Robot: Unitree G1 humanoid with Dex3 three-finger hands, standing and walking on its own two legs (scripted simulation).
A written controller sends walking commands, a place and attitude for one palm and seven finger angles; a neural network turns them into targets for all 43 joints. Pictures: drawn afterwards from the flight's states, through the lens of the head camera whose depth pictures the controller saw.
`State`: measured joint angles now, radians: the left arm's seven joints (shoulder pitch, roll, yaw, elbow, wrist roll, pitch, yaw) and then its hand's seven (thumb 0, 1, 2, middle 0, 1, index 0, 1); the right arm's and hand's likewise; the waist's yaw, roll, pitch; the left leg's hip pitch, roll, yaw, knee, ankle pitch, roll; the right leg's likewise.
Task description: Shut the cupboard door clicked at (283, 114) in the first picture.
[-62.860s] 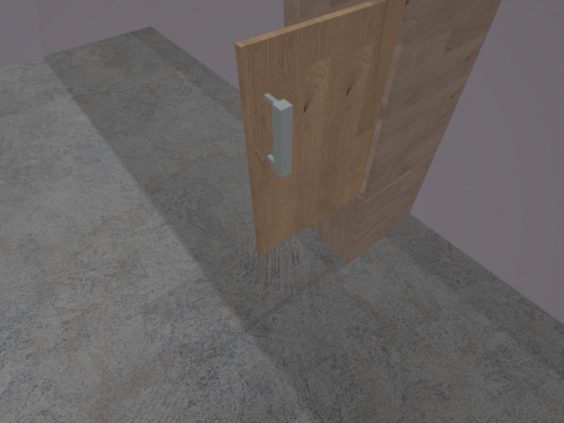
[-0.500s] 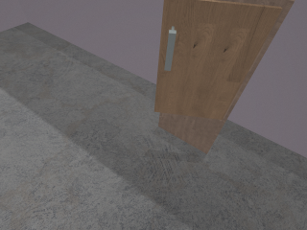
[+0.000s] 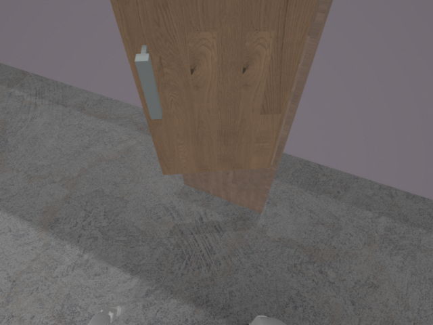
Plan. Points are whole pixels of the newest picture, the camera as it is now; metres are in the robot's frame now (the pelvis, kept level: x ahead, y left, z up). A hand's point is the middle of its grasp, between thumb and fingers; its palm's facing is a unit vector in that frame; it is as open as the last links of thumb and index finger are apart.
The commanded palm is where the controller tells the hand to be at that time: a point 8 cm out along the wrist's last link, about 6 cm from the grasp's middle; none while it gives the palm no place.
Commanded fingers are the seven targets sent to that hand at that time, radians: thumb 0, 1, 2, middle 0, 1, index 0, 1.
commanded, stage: take the last steps up to it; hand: left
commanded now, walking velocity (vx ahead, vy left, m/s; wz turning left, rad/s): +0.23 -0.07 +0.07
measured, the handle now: (150, 83) +0.60 +0.15 +0.09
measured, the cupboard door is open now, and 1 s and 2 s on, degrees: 28 28 28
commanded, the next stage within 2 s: come to a stop and stand still in 0.16 s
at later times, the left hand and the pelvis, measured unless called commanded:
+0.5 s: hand out of the picture +0.14 +0.14 -0.17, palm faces +0.10 -0.98 -0.16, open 7.3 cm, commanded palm none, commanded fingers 0.00 0.90 0.90 -0.20 -0.30 -0.20 -0.30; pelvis +0.14 -0.02 +0.01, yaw +2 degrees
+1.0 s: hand (148, 320) +0.16 +0.15 -0.16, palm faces +0.11 -0.97 -0.21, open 7.3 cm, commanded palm none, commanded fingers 0.00 0.90 0.90 -0.20 -0.30 -0.20 -0.30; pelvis +0.12 -0.05 +0.01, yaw +4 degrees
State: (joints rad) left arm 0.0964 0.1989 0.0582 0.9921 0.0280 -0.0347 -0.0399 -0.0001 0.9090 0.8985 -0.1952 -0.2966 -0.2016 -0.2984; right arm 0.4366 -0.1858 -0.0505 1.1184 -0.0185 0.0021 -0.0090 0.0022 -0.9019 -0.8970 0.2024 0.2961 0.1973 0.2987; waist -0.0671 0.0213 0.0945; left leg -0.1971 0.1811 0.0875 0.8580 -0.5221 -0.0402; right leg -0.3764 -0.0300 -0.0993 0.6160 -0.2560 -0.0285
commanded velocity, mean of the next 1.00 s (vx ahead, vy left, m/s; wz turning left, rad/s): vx -0.05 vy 0.04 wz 0.01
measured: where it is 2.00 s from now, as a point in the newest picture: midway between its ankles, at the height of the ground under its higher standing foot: outside the picture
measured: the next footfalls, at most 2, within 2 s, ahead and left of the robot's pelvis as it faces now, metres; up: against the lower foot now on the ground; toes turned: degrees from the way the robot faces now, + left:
left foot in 0.32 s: +0.22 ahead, +0.07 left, +0.00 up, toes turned +9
right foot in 0.62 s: +0.19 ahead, -0.18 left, +0.00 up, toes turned +2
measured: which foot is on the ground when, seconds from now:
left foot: up 0.00-0.30, down 0.32-0.66, up 0.68-0.94, down 0.96-1.00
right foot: down 0.00-0.34, up 0.36-0.60, down 0.62-1.00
